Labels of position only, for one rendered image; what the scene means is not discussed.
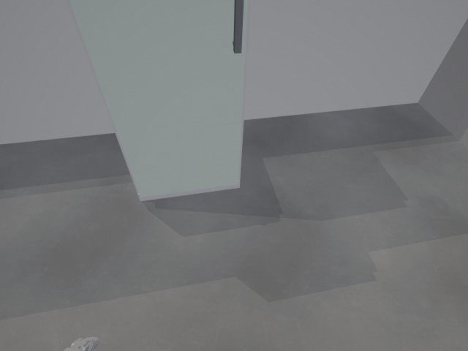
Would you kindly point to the fridge door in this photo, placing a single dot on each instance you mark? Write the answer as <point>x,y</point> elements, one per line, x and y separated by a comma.
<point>173,86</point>

